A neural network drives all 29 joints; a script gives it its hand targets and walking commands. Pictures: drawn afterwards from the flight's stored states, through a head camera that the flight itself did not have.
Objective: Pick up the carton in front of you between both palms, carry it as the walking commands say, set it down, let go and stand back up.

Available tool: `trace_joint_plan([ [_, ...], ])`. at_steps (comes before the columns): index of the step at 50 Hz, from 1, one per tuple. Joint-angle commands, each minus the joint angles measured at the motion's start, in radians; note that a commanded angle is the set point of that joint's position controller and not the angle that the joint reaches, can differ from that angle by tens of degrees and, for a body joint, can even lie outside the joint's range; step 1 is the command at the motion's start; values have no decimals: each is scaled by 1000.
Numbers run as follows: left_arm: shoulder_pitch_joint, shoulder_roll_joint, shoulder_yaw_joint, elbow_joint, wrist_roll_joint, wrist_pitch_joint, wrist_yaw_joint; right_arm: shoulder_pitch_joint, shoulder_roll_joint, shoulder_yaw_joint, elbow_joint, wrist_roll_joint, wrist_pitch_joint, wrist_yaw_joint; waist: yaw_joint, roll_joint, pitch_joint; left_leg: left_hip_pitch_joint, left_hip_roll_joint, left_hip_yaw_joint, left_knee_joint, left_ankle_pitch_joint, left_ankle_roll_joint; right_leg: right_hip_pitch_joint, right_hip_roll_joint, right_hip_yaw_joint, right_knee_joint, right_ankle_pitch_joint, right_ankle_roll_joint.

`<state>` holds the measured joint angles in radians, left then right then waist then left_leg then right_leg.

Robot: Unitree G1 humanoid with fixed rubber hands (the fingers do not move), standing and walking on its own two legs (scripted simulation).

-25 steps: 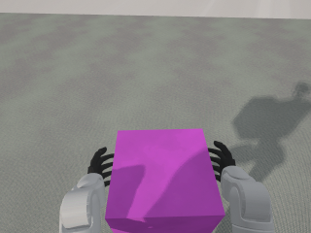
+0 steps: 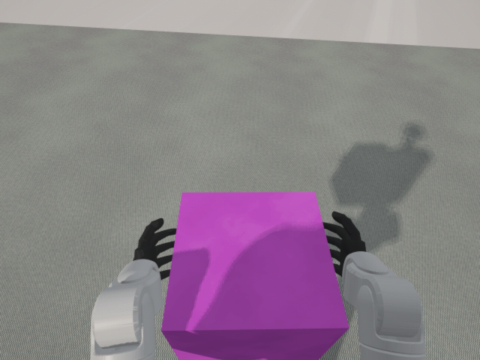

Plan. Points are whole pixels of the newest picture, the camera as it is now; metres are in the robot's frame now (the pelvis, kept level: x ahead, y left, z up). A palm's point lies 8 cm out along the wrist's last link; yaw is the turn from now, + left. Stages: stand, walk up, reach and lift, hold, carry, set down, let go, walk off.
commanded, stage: carry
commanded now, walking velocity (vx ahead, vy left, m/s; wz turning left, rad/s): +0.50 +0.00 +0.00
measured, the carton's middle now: (248, 286) +0.27 +0.00 -0.01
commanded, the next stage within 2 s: none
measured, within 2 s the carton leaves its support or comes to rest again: neither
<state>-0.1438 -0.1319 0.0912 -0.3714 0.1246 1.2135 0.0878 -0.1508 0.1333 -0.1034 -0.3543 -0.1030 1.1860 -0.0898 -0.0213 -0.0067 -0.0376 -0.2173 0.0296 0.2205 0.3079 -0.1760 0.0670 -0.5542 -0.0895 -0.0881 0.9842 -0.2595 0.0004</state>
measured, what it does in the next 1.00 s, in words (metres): walks ahead: right foot, then left foot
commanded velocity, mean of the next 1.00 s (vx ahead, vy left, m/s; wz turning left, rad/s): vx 0.50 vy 0.00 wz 0.00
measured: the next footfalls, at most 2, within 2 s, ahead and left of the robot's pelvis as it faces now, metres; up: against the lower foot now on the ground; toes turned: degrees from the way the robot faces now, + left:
right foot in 0.26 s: +0.38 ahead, -0.12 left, +0.00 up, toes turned -9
left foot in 0.74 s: +0.69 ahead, +0.10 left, +0.00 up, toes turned +13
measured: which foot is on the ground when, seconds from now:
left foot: down 0.00-0.28, up 0.30-0.72, down 0.74-1.00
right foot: up 0.00-0.24, down 0.26-0.74, up 0.76-1.00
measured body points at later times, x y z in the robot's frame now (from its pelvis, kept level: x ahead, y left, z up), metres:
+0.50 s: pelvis +0.34 -0.05 +0.00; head +0.37 -0.06 +0.45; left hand +0.60 +0.13 +0.06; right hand +0.63 -0.18 +0.05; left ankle +0.34 +0.10 -0.68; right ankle +0.34 -0.12 -0.75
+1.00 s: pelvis +0.68 +0.02 +0.00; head +0.71 +0.04 +0.45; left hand +0.96 +0.17 +0.06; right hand +0.96 -0.13 +0.07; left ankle +0.65 +0.10 -0.75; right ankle +0.70 -0.12 -0.69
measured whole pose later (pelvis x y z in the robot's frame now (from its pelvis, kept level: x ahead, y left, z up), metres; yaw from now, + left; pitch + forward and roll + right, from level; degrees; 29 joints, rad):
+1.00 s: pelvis +0.68 +0.02 +0.00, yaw +0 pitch +5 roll -1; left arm -0.13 -0.13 0.09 -0.38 0.12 1.20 0.09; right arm -0.14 0.13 -0.10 -0.37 -0.10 1.18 -0.09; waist -0.02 0.00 -0.04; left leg -0.18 0.03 0.21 0.28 -0.19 0.06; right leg -0.57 -0.09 -0.09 0.91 -0.24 0.01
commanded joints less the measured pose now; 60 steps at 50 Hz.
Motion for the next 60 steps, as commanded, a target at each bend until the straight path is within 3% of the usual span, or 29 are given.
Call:
trace_joint_plan([
  [1, -446, -934, -729, -100, -402, -33, -235, -417, 935, 722, -94, 428, 3, 274, 6, 130, -279, 321, 256, -203, -144, 214, 79, -99, -23, -13, -159, 78, 19],
  [5, -423, -886, -722, -105, -399, -10, -232, -378, 878, 705, -87, 408, 21, 269, 1, 142, -198, 330, 218, -122, -133, 335, 62, -76, 3, -76, -366, 184, 21],
  [9, -425, -854, -714, -85, -407, 13, -244, -361, 850, 687, -50, 382, 37, 263, 1, 165, -137, 348, 207, -77, -99, 460, 27, 2, 31, -120, -485, 247, -17],
  [11, -425, -850, -707, -69, -411, 18, -250, -375, 847, 689, -44, 378, 41, 262, 14, 179, -171, 341, 199, -35, 29, 630, -1, 156, 70, -159, -514, 218, -35],
  [12, -420, -854, -701, -56, -409, 18, -253, -380, 846, 692, -42, 379, 43, 263, 29, 151, -219, 287, 164, 19, 181, 651, -27, 321, 114, -203, -558, 184, -38],
  [13, -413, -854, -694, -43, -409, 16, -256, -394, 842, 694, -42, 379, 44, 263, 49, 94, -292, 152, 132, 21, 382, 515, -51, 537, 68, -144, -547, 115, -36],
  [14, -409, -840, -677, -19, -398, 11, -260, -414, 850, 705, -52, 387, 49, 263, 56, -129, -381, -115, 47, 3, 690, 244, -94, 755, -209, 298, -616, 2, -148],
  [15, -400, -870, -681, 7, -404, 0, -263, -428, 857, 715, -60, 390, 46, 265, 54, -330, -401, -362, -72, -92, 915, -265, -105, 858, -342, 621, -758, 95, -247],
  [16, -421, -899, -686, -16, -421, -8, -268, -439, 894, 722, -38, 393, 35, 266, 44, -240, -378, -427, -4, -207, 1031, -287, -69, 836, -340, 522, -733, 228, -244],
  [18, -457, -963, -704, -39, -435, -29, -272, -454, 955, 738, -40, 401, 9, 268, 37, -59, -347, -415, 84, -233, 960, -194, -42, 696, -282, 322, -707, 368, -182],
  [19, -474, -980, -712, -51, -441, -37, -273, -451, 979, 743, -41, 403, -2, 266, 32, -47, -336, -383, 107, -232, 869, -142, -45, 644, -257, 258, -736, 324, -147],
  [20, -475, -989, -717, -61, -444, -44, -275, -440, 995, 747, -41, 399, -12, 262, 30, -67, -339, -353, 102, -210, 815, -109, -48, 619, -239, 206, -756, 287, -129],
  [23, -431, -974, -723, -74, -449, -55, -283, -380, 1003, 751, -35, 376, -34, 248, 33, -107, -315, -365, 88, -153, 648, -71, -72, 613, -214, 114, -809, 247, -138],
  [26, -405, -936, -721, -91, -447, -56, -286, -358, 980, 755, -57, 366, -38, 238, 33, -121, -260, -404, 80, -105, 471, 10, -92, 644, -184, 45, -819, 311, -137],
  [33, -378, -824, -687, -111, -412, -12, -264, -375, 865, 743, -107, 387, 16, 236, 40, -152, -140, -348, 33, -19, 200, 145, -61, 688, -155, -46, -783, 490, -105],
  [35, -385, -805, -683, -105, -405, 2, -259, -379, 844, 730, -95, 391, 32, 241, 34, -160, -157, -229, 5, 11, 164, 122, -41, 688, -149, -81, -685, 649, -82],
  [36, -398, -796, -683, -105, -406, 9, -257, -373, 839, 720, -82, 390, 37, 243, 17, -136, -201, -78, -37, 56, 114, 116, -40, 649, -122, -136, -551, 700, -57],
  [37, -411, -788, -686, -107, -406, 15, -256, -365, 830, 707, -68, 388, 42, 246, -1, -83, -272, 136, -41, 50, 121, 61, -38, 541, -87, -157, -369, 638, -33],
  [38, -434, -777, -689, -111, -408, 22, -257, -362, 821, 694, -56, 382, 45, 248, -22, 59, -331, 308, 150, -238, 54, -65, 1, 355, -39, -157, -120, 383, 4],
  [39, -460, -794, -703, -133, -418, 30, -257, -375, 831, 684, -22, 372, 38, 253, -13, 334, -384, 528, 380, -676, -38, -80, 151, 20, 102, -94, 156, -65, 36],
  [40, -461, -807, -704, -102, -416, 28, -259, -362, 862, 687, -13, 387, 36, 255, -9, 297, -374, 511, 400, -705, -78, 104, 176, -79, 83, 39, 315, -213, 14],
  [41, -471, -844, -706, -88, -419, 19, -261, -382, 895, 695, -23, 394, 30, 257, -9, 225, -359, 482, 369, -583, -33, 263, 164, -117, 36, 83, 361, -199, -11],
  [42, -482, -881, -712, -87, -423, 8, -264, -396, 928, 700, -28, 398, 22, 259, -7, 104, -359, 439, 349, -494, -15, 348, 132, -119, -6, 98, 311, -140, -24],
  [43, -490, -910, -717, -85, -425, -3, -264, -418, 955, 712, -40, 406, 14, 260, -1, 56, -342, 373, 327, -424, -34, 348, 96, -93, -31, 95, 227, -90, -26],
  [45, -476, -944, -723, -80, -425, -20, -260, -438, 978, 724, -65, 417, 2, 263, 7, 92, -348, 323, 296, -326, -81, 248, 63, -38, -33, 64, 106, -25, -19],
  [49, -437, -942, -731, -94, -405, -38, -241, -410, 949, 728, -91, 426, -4, 272, 6, 130, -288, 315, 266, -219, -140, 211, 82, -77, -21, -3, -123, 41, 13],
  [53, -426, -895, -726, -120, -401, -20, -232, -383, 889, 714, -103, 415, 12, 269, 2, 145, -207, 319, 222, -130, -135, 311, 64, -61, 0, -68, -352, 155, 21],
  [57, -420, -852, -716, -104, -408, 8, -243, -356, 849, 692, -69, 385, 32, 261, 0, 165, -147, 338, 207, -82, -105, 425, 28, 8, 30, -118, -480, 240, -10],
  [60, -419, -844, -704, -78, -412, 18, -252, -377, 838, 692, -59, 378, 43, 259, 26, 157, -205, 298, 174, 5, 128, 612, -21, 276, 96, -189, -553, 204, -34],
])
